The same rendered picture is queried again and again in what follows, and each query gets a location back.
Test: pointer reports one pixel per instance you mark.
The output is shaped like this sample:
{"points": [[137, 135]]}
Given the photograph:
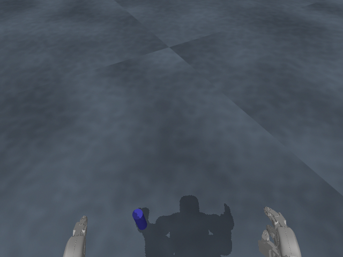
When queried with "left robot hand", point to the left robot hand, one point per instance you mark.
{"points": [[76, 245]]}

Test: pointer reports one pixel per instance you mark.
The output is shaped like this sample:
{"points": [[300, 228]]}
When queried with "right robot hand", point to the right robot hand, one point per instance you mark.
{"points": [[285, 242]]}

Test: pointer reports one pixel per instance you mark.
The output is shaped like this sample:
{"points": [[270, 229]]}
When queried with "can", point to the can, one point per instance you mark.
{"points": [[139, 218]]}

